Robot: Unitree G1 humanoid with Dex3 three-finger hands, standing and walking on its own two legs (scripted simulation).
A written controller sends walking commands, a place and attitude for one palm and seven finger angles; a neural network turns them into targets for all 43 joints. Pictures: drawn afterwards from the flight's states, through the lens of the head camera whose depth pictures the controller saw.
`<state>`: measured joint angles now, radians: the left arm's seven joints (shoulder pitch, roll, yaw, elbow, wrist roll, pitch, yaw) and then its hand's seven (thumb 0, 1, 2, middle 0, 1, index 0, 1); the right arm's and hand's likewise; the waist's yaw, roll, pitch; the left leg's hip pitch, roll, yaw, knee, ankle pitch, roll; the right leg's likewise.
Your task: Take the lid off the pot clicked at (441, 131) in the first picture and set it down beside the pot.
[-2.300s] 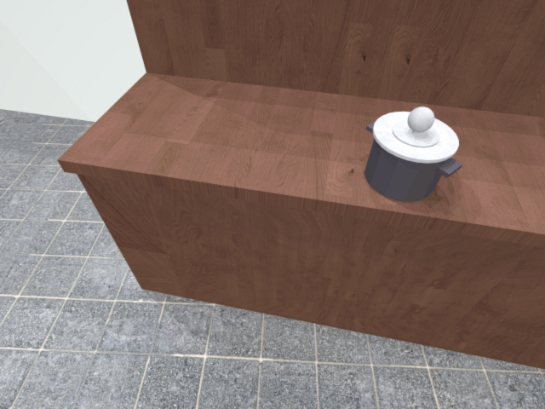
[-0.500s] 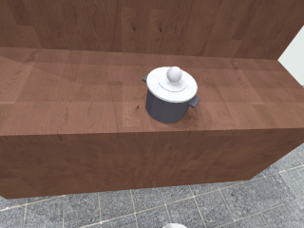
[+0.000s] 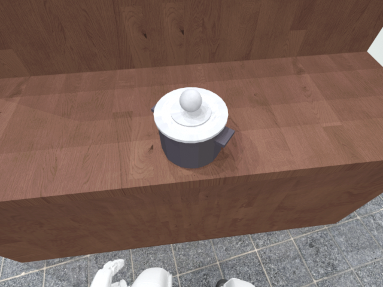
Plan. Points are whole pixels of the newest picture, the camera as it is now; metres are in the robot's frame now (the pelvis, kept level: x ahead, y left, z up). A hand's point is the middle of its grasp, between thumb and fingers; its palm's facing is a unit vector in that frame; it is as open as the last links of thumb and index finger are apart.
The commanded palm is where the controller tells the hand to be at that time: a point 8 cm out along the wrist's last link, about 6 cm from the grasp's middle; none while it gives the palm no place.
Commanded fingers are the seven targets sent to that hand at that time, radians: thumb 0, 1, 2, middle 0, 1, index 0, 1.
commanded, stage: come to a stop and stand still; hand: left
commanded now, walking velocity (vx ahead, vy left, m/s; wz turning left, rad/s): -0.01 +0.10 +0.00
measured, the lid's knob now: (190, 100) +0.48 +0.01 +0.11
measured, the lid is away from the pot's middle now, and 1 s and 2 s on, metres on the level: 0.00 0.00 0.00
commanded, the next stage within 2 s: look again from close up in 1.78 s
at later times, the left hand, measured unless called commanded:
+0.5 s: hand out of the picture -0.09 +0.28 -0.18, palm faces +0.10 -0.97 -0.21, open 7.4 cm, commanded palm none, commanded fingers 0.00 0.90 0.90 -0.20 -0.30 -0.20 -0.30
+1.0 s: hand out of the picture -0.11 +0.23 -0.17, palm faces +0.03 -0.98 -0.18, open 7.4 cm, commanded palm none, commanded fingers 0.00 0.90 0.90 -0.20 -0.30 -0.20 -0.30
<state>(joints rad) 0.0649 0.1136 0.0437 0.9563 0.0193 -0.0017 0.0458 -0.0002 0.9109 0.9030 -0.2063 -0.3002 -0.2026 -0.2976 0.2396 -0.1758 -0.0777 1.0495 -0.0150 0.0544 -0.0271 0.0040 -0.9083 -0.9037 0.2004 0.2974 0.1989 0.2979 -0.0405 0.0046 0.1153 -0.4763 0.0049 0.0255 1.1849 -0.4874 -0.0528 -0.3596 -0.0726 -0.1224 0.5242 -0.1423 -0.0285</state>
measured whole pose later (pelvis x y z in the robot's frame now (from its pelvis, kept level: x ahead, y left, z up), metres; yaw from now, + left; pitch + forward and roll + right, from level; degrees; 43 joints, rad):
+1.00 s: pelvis -0.08 +0.07 +0.01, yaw -1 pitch -1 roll +1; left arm 0.35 0.11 0.02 1.16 0.01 0.00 0.06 0.00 0.91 0.90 -0.20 -0.30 -0.20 -0.30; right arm 0.34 -0.09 -0.01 1.17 -0.01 0.01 -0.03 0.00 -0.91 -0.90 0.20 0.30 0.20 0.30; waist -0.02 -0.02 -0.01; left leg -0.21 -0.07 0.10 0.35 -0.14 0.08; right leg -0.09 0.00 0.00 0.42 -0.32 -0.02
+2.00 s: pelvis -0.05 +0.04 +0.00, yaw -3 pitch -1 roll -1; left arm 0.38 0.11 0.00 1.08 0.01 -0.04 0.08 0.00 0.91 0.90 -0.20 -0.30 -0.20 -0.30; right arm 0.22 -0.15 -0.02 1.06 0.00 -0.01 -0.04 0.01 -0.93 -0.90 0.20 0.30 0.20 0.30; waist 0.00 -0.01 0.04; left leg -0.28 0.00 0.04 0.57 -0.24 0.03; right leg -0.07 0.09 0.00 0.45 -0.34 -0.05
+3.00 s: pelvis -0.13 +0.12 +0.01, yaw +0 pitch -1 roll -1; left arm 0.46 0.16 0.00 1.08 0.03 0.00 0.05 0.00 0.91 0.90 -0.20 -0.30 -0.20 -0.30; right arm 0.25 -0.15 -0.02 1.08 0.00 0.01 -0.01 0.01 -0.92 -0.90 0.20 0.30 0.20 0.30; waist 0.04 -0.05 0.00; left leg -0.29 -0.12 0.06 0.36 -0.08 0.12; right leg -0.18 -0.03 0.01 0.47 -0.29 0.00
